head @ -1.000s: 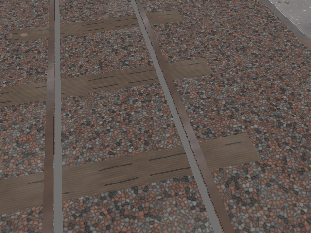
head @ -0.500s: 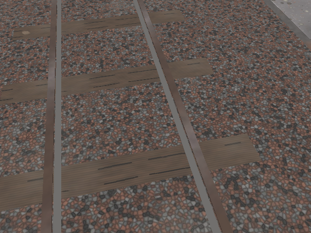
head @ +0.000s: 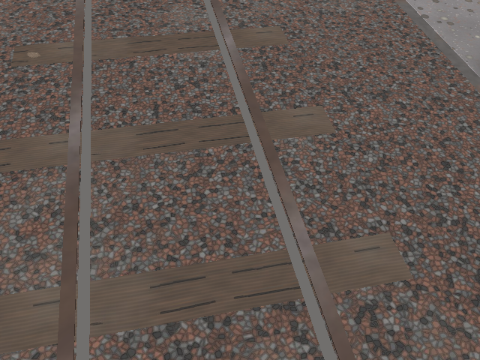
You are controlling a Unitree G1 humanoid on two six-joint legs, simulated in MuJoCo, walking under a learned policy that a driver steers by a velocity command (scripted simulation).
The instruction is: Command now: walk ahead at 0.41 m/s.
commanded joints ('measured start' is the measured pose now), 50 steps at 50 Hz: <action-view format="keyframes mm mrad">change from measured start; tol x32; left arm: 1 -101 42 7 -86 5 -26 -23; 11 -427 1 -17 -229 -18 4 -25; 18 164 209 64 -88 13 -22 20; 50 -64 101 20 -219 -17 -79 10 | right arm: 1 86 -82 -5 -8 2 -19 -4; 19 246 -22 16 -1 34 -25 -5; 39 -407 -31 10 -231 3 26 37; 50 -99 -149 -62 -145 11 27 11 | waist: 1 -4 69 142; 19 109 -165 -263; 50 -9 -24 29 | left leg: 1 155 287 -363 -329 72 90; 16 203 242 -83 95 1154 40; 19 -388 -46 -63 974 -194 9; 20 -476 31 -140 990 -103 30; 43 -260 -33 98 128 122 94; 45 107 33 -40 16 125 173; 47 470 408 -819 -137 154 388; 50 97 287 -475 -224 300 249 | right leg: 1 -377 -77 7 92 126 12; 16 120 87 -142 -445 251 -70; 19 631 -420 719 -698 8 -292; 25 107 -218 222 -850 273 -156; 43 487 -233 -165 -495 1259 -25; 45 261 -213 -192 -68 964 -8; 47 -340 51 -9 495 -127 41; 50 -342 -88 32 287 75 47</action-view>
